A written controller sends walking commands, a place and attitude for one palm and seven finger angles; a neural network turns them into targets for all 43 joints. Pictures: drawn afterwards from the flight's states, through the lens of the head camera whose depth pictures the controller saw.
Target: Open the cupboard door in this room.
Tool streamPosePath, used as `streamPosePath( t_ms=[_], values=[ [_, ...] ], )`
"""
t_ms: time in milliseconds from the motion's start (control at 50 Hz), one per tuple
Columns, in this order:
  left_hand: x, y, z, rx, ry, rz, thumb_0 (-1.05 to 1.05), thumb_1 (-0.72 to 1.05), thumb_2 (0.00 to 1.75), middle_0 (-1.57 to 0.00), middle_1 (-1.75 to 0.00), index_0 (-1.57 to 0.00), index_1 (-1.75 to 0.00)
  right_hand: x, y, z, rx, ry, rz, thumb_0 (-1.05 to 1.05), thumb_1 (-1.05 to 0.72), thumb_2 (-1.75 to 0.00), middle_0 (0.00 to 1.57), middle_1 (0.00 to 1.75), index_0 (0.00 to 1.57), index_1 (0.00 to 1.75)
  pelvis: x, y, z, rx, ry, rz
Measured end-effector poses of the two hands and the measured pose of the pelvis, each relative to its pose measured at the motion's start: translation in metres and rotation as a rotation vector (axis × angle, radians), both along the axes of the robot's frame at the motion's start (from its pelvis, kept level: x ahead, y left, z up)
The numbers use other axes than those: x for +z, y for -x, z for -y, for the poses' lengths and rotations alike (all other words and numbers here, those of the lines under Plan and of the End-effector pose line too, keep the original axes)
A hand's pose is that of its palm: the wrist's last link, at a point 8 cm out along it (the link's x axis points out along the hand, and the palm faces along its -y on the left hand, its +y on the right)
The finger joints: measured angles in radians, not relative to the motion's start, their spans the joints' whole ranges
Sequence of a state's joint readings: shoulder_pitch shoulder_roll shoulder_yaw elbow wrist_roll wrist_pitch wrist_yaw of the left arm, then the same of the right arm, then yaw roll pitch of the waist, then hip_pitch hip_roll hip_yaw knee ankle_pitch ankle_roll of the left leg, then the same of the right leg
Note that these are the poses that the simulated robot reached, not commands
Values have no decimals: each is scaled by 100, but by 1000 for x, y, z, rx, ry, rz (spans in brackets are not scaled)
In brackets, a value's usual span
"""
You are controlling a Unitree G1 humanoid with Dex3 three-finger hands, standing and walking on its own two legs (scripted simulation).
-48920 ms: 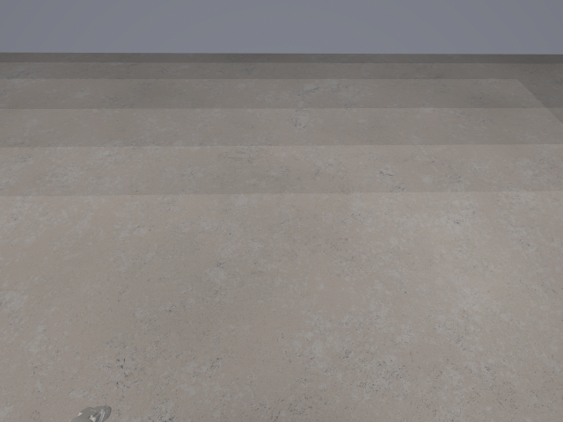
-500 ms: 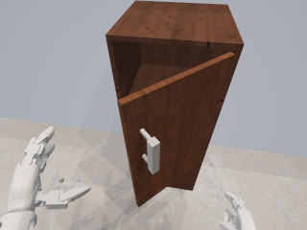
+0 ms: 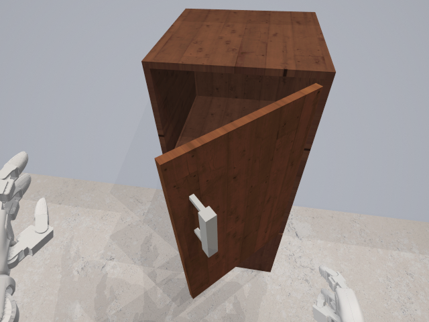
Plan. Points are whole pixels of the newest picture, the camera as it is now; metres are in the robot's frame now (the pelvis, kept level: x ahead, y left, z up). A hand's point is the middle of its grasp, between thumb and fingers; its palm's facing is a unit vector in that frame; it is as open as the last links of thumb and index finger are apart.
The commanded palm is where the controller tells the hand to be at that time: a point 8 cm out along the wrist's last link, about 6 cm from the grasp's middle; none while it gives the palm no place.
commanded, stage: draw the hand back to the body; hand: left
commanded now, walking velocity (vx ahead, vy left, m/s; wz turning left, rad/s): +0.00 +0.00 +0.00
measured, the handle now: (202, 225) +0.28 +0.07 +0.04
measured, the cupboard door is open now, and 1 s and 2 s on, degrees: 45 45 45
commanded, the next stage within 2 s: step back with the hand held close in 0.26 s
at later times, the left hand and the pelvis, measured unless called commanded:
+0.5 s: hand (53, 231) +0.18 +0.25 +0.16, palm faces +0.45 -0.78 -0.43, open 7.5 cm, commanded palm +0.13 +0.28 +0.18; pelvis -0.01 -0.02 +0.00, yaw +1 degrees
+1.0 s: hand out of the picture +0.10 +0.29 +0.16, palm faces +0.41 -0.77 -0.49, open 7.4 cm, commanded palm +0.04 +0.32 +0.18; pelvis -0.10 +0.02 -0.01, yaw +1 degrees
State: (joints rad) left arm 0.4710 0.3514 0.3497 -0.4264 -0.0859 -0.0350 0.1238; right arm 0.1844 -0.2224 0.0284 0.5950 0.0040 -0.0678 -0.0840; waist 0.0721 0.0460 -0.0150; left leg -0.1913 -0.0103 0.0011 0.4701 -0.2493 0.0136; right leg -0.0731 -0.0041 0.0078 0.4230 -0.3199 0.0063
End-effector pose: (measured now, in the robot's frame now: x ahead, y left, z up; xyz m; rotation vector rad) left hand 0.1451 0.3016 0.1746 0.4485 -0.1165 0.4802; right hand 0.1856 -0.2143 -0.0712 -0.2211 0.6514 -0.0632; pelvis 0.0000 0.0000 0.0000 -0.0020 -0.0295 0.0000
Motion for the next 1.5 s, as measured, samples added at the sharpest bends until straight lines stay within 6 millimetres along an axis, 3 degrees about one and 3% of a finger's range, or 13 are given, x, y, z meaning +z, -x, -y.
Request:
streamPosePath(
  t_ms=[180, 480, 720, 980, 1220, 1380, 1500],
  values=[
    [-6, 2, 15, -22, 22, -21, 2, 87, 89, -21, -30, -21, -30, -3, 6, 11, -13, 5, -19, 1, -90, -90, 20, 30, 20, 30, 1, 1, 9, 3, -2, 11],
    [4, 5, 17, -23, -39, 7, 2, 89, 90, -21, -30, -21, -30, -5, 14, 24, -26, 4, -42, 1, -90, -90, 21, 30, 20, 30, 2, 8, 17, 11, 13, 5],
    [-1, 17, 9, -122, -97, -62, 2, 89, 90, -22, -30, -21, -30, 3, 53, 33, -140, 42, -90, 1, -90, -90, 20, 30, 20, 30, 2, 38, 0, -18, 18, -25],
    [3, 81, -19, -103, -149, 30, 2, 89, 90, -22, -30, -21, -30, -1, 118, 3, -110, 48, -70, 1, -90, -90, 20, 30, 20, 30, -7, 94, -20, 1, 41, -13],
    [3, 171, -29, 20, -143, 127, 2, 88, 90, -22, -30, -21, -30, -20, 159, -14, 7, 59, -109, 1, -90, -90, 21, 30, 20, 30, -17, 143, -23, 83, 31, 0],
    [2, 190, -57, 28, -125, 176, 2, 88, 90, -21, -30, -21, -30, -9, 188, -33, -1, 71, -59, 2, -90, -90, 21, 30, 20, 30, -15, 185, -35, 80, 62, -2],
    [13, 205, -39, -58, -82, 205, 2, 89, 90, -21, -30, -20, -30, 7, 218, -43, 1, 26, -29, 1, -90, -90, 21, 30, 20, 30, -4, 213, -33, 21, 82, -45]
  ],
)
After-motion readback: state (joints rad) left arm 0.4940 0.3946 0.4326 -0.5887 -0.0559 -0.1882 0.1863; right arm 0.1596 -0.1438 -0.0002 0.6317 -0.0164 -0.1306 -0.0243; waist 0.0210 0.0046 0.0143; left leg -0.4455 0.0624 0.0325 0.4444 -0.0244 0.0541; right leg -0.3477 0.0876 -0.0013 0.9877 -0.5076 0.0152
